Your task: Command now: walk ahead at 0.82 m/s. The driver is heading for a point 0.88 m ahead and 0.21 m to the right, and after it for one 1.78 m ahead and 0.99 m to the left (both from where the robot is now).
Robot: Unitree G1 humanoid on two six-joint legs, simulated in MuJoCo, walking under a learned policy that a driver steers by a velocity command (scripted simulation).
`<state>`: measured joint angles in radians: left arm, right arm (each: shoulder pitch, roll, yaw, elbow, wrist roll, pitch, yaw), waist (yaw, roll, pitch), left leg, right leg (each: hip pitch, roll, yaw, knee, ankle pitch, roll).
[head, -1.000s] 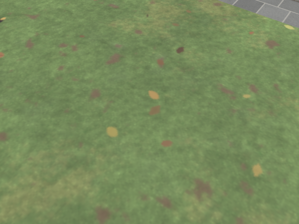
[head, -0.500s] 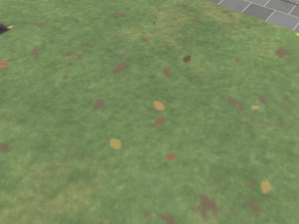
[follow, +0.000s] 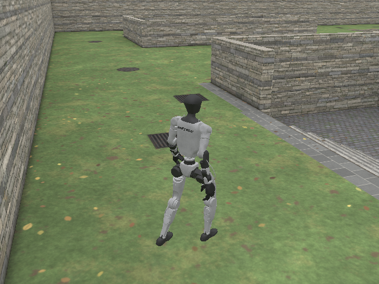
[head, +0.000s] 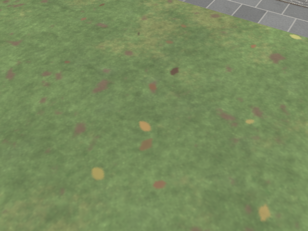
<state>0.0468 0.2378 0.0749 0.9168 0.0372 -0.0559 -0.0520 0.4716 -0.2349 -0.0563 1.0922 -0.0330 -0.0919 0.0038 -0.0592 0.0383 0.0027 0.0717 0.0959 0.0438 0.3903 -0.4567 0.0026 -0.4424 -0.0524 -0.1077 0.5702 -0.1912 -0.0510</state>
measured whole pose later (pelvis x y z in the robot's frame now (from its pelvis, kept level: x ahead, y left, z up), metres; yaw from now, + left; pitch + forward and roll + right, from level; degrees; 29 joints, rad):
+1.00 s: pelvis +0.83 -0.06 -0.02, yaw -12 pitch +0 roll +1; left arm 0.06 0.24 0.01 0.81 0.03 -0.06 -0.05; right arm 0.48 -0.19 -0.02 1.02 -0.03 -0.09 -0.03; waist -0.01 -0.03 0.04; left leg 0.22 -0.02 0.25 0.57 -0.39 0.03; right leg -0.51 0.07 -0.15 0.57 -0.09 -0.21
